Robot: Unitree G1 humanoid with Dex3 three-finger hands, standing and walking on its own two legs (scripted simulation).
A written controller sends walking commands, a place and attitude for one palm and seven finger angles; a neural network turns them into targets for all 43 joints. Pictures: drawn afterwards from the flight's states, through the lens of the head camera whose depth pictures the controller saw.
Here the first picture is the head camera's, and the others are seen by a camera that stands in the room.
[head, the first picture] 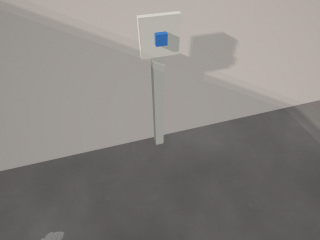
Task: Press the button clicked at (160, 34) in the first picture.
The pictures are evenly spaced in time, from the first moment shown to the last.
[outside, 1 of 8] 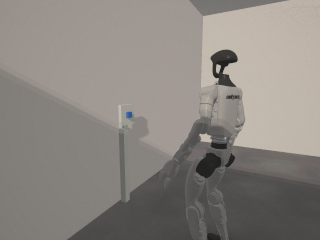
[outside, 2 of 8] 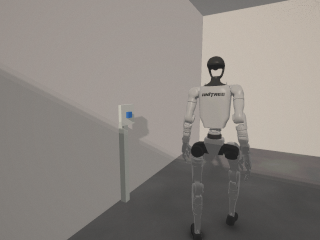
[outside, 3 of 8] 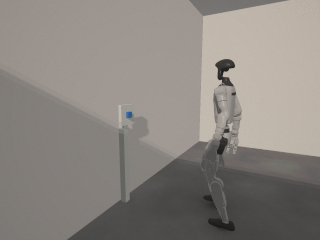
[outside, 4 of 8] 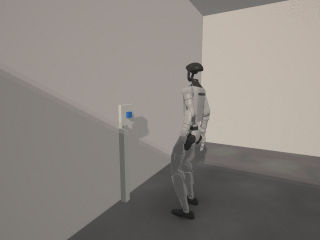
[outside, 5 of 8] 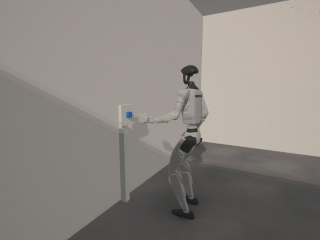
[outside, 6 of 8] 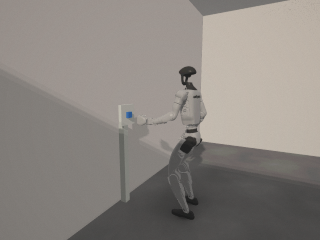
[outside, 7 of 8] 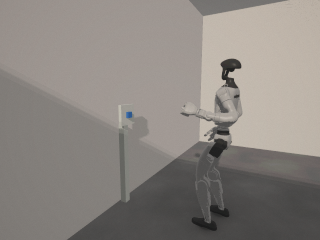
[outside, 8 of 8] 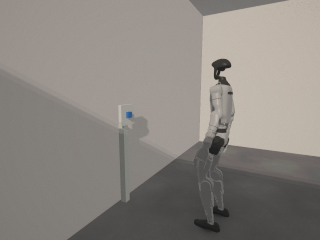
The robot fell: no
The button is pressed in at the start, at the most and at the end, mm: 0 13 0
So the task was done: yes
